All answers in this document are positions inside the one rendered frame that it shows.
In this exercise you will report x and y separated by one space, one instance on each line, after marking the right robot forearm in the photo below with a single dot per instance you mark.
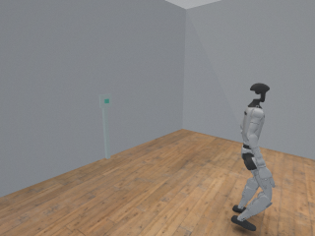
253 144

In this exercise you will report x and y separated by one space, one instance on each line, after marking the panel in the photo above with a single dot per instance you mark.
104 110

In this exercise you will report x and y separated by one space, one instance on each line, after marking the right robot upper arm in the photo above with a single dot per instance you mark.
256 117

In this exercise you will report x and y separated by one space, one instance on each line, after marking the robot right hand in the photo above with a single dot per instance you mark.
264 174

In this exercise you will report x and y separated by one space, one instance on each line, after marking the left robot upper arm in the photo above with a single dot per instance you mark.
241 124

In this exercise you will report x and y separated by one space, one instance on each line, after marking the robot right foot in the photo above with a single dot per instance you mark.
245 224

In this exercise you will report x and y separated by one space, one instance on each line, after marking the left robot shin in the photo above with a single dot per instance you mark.
247 195

